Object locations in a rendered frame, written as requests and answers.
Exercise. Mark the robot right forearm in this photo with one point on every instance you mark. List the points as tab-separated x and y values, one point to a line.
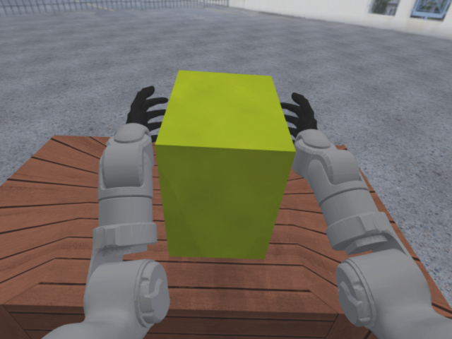
354	222

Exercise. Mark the pedestal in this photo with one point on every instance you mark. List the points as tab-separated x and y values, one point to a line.
49	208

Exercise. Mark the robot left upper arm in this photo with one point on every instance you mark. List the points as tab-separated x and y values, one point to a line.
122	301

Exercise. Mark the robot left hand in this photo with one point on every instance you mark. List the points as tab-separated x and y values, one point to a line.
139	107

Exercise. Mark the robot right hand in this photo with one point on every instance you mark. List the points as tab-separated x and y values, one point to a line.
305	113

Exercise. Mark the carton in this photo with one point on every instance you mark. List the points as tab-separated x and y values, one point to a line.
224	154

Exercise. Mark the robot left forearm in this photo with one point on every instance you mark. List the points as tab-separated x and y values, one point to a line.
125	192

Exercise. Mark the robot right upper arm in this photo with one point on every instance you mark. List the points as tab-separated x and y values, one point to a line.
385	292

